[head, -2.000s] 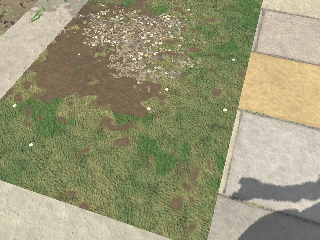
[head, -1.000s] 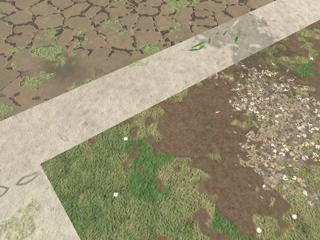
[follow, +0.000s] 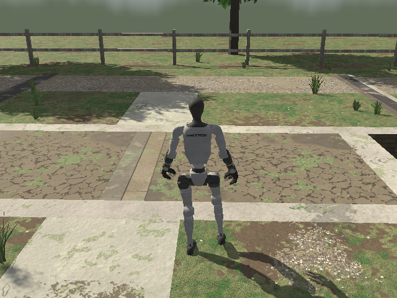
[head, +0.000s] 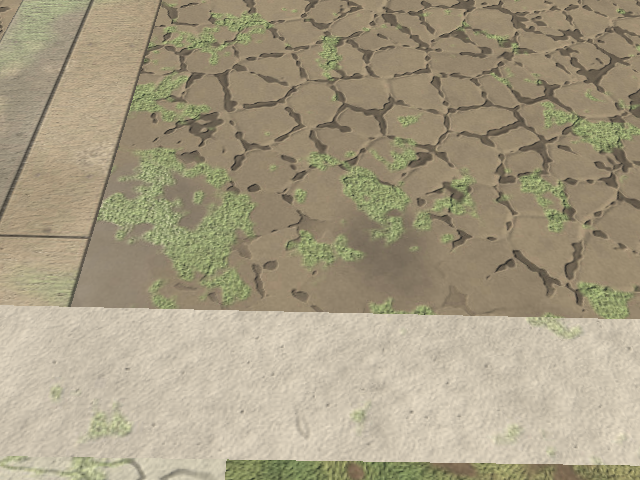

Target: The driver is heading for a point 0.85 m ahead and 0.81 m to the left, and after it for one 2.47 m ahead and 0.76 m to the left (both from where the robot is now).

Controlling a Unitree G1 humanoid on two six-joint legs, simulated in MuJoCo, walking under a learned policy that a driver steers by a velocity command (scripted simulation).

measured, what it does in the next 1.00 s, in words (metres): walks ahead, turning left: right foot, then left foot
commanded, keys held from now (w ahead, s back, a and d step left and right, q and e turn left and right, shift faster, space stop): w+q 0.24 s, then no key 0.50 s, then q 0.26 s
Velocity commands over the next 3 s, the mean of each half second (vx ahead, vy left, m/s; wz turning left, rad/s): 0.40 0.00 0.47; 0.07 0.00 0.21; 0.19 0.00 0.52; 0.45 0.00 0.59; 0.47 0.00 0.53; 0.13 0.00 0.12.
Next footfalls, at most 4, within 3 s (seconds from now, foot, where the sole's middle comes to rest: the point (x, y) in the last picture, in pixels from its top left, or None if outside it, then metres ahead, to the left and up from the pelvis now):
0.26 right None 0.35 -0.14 -0.78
0.64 left None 0.35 0.12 -0.78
1.60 left None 0.36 0.20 -0.78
2.10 right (161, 355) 0.73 0.34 -0.78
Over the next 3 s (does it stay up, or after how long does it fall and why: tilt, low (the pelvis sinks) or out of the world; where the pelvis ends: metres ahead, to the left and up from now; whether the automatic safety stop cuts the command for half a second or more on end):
stays up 0.66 0.57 -0.01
